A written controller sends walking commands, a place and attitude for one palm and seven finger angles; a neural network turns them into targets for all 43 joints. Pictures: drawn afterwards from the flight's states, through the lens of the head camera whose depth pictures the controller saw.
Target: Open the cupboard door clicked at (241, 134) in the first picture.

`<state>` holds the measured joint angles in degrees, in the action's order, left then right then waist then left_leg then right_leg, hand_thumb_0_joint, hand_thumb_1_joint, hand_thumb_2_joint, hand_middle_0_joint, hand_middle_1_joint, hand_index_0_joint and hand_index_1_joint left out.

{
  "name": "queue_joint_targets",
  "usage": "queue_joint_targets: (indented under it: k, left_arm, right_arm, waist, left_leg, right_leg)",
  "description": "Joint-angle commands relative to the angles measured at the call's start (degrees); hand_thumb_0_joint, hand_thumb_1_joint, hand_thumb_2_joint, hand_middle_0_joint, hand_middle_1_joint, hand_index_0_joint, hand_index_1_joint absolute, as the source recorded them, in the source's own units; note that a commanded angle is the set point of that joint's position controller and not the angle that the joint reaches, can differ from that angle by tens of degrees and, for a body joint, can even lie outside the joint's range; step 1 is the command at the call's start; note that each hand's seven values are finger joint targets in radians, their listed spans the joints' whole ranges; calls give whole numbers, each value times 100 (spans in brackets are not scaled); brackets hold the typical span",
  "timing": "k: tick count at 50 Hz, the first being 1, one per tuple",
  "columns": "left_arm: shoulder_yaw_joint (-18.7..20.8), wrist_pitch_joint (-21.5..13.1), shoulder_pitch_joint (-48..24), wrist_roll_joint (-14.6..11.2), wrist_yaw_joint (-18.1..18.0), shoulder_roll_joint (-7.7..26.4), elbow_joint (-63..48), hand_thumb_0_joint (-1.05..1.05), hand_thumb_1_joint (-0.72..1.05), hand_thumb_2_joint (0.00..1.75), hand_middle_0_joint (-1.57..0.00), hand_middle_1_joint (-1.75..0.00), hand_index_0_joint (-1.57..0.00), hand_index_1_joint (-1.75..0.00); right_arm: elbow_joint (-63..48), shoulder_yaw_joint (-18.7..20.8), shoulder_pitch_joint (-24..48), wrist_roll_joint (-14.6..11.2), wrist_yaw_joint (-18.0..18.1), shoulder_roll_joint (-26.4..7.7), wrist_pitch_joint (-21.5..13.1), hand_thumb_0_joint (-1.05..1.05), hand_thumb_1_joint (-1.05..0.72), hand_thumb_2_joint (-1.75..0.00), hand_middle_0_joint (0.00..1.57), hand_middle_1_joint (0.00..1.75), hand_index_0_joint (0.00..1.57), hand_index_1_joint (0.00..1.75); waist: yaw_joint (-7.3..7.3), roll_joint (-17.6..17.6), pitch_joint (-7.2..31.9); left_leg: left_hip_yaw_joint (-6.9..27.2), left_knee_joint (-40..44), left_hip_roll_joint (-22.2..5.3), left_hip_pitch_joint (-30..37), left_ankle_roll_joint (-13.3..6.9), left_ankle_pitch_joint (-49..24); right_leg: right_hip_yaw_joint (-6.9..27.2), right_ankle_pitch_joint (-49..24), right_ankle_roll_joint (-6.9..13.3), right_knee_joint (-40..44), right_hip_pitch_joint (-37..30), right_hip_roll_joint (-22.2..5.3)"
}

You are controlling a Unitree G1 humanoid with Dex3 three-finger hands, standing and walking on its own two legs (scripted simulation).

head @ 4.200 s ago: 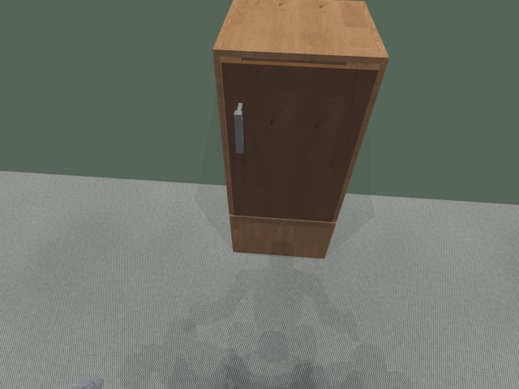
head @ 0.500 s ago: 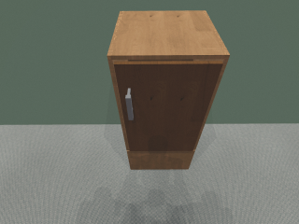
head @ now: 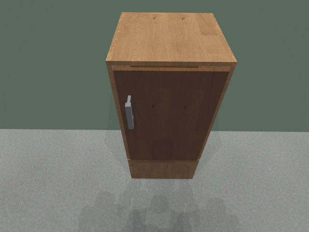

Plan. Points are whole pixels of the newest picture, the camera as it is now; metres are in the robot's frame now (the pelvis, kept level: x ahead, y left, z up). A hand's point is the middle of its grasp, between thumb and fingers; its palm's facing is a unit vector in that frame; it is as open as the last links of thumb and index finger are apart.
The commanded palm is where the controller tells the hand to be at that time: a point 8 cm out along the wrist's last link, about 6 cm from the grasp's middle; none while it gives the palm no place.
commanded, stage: come to a stop and stand still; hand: left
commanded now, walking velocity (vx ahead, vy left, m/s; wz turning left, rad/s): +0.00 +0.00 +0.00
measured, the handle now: (130, 112) +0.52 +0.12 -0.04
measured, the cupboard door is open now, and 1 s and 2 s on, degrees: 0 0 0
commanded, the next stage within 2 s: look again from close up in 0.06 s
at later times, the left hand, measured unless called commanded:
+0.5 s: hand out of the picture +0.01 +0.17 -0.17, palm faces +0.02 -0.98 -0.20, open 7.3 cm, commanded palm none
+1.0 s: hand out of the picture +0.00 +0.15 -0.18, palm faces +0.01 -0.98 -0.18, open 7.3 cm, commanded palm none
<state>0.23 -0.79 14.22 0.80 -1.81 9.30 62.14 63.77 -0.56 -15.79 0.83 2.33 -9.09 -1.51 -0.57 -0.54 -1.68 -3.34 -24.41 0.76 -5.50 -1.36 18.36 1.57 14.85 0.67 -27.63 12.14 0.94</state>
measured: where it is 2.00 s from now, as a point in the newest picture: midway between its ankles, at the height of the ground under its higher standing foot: outside the picture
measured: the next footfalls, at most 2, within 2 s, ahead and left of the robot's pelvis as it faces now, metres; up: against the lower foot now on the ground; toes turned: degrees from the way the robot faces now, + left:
left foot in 1.42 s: +0.03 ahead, +0.03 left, +0.00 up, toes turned +3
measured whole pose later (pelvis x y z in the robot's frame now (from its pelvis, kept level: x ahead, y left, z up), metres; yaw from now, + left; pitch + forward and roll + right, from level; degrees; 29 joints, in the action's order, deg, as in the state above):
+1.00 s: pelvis +0.00 -0.02 +0.00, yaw +0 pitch +0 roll +1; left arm 1.6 1.4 17.0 1.6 -0.7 9.2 61.3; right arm 64.2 0.5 -17.3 1.5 3.5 -6.8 -0.6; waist -0.6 1.9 -2.0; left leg -3.5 -26.5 0.2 -7.0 -0.3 19.3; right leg 1.0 17.1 1.7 -32.6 15.2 1.3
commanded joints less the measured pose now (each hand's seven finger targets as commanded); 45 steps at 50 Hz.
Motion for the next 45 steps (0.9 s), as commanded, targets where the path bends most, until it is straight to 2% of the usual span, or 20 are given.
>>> queue_joint_targets:
  k: [1, 5, 9, 14, 21, 26, 32, 35, 37, 39, 42, 45]
  left_arm:
    - [76, -90, 267, -23, -32, 582, -210, 0, 90, 90, -20, -30, -20, -30]
    - [62, -81, 287, -18, -30, 567, -191, 0, 90, 90, -20, -30, -20, -30]
    - [53, -79, 309, -30, -25, 559, -185, 0, 90, 90, -20, -30, -20, -30]
    - [55, -93, 363, -31, -26, 559, -170, 0, 90, 90, -20, -30, -20, -30]
    - [54, -81, 373, -27, -36, 530, -168, 0, 90, 90, -20, -30, -20, -30]
    - [56, -88, 385, -26, -38, 528, -162, 0, 90, 90, -20, -30, -20, -30]
    - [45, -83, 394, -29, -37, 522, -142, 0, 90, 90, -20, -30, -20, -30]
    - [40, -85, 404, -23, -37, 504, -143, 0, 90, 90, -20, -30, -20, -30]
    - [44, -89, 418, -28, -35, 516, -146, 0, 90, 90, -20, -30, -20, -30]
    - [38, -58, 450, -31, -29, 433, -116, 0, 90, 90, -20, -30, -20, -30]
    - [66, 21, 504, -9, -3, 391, -124, 0, 90, 90, -20, -30, -20, -30]
    - [124, 106, 519, 34, 56, 334, -217, 0, 90, 90, -20, -30, -20, -30]
  right_arm:
    - [-72, 110, -437, -15, 17, -540, -80, 0, -90, -90, 20, 30, 20, 30]
    - [-63, 107, -424, -16, 15, -533, -66, 0, -90, -90, 20, 30, 20, 30]
    - [-32, 95, -466, -17, 16, -530, -65, 0, -90, -90, 20, 30, 20, 30]
    - [0, 98, -502, -19, 17, -514, -81, 0, -90, -90, 20, 30, 20, 30]
    - [34, 94, -541, -19, 26, -476, -81, 0, -90, -90, 20, 30, 20, 30]
    - [45, 96, -583, -19, 29, -481, -89, 0, -90, -90, 20, 30, 20, 30]
    - [57, 89, -581, -22, 28, -446, -74, 0, -90, -90, 20, 30, 20, 30]
    - [58, 90, -584, -24, 24, -448, -74, 0, -90, -90, 20, 30, 20, 30]
    - [57, 90, -590, -17, 25, -462, -84, 0, -90, -90, 20, 30, 20, 30]
    - [78, 89, -605, -11, 36, -403, -80, 0, -90, -90, 20, 30, 20, 30]
    - [74, 134, -586, 13, 75, -475, -51, 0, -90, -90, 20, 30, 20, 30]
    - [40, 227, -588, 36, 135, -635, -2, 0, -90, -90, 20, 30, 20, 30]
  waist:
    - [13, 38, -39]
    - [20, 91, -180]
    - [16, 97, -154]
    - [23, 95, -45]
    - [30, -35, -219]
    - [34, 32, -107]
    - [38, 69, -299]
    - [41, 130, -272]
    - [41, 50, -206]
    - [18, 127, -188]
    - [20, -69, -308]
    - [4, -308, -445]
  left_leg:
    - [468, 351, -666, -246, -43, -1592]
    - [477, 392, -666, -286, -49, -1388]
    - [483, 446, -675, -320, -47, -1193]
    - [468, 434, -670, -279, -49, -1252]
    - [501, 502, -685, -354, -53, -1260]
    - [514, 487, -692, -318, -56, -1322]
    - [525, 514, -675, -421, -52, -1129]
    - [543, 512, -671, -411, -58, -1097]
    - [538, 513, -677, -377, -61, -1182]
    - [569, 515, -747, -336, -66, -1229]
    - [698, 536, -919, -335, -137, -1376]
    - [964, 636, -1247, -294, -315, -1473]
  right_leg:
    - [530, -1983, 266, 251, -252, -632]
    - [546, -1812, 267, 338, -192, -617]
    - [587, -1625, 270, 393, -210, -604]
    - [591, -1730, 282, 396, -301, -616]
    - [543, -1564, 277, 407, -227, -594]
    - [513, -1599, 273, 387, -294, -597]
    - [539, -1452, 277, 462, -212, -601]
    - [542, -1413, 272, 484, -218, -596]
    - [527, -1453, 271, 474, -234, -604]
    - [427, -1403, 220, 395, -191, -533]
    - [270, -1195, 173, 190, 28, -424]
    - [84, -736, 127, -181, 448, -260]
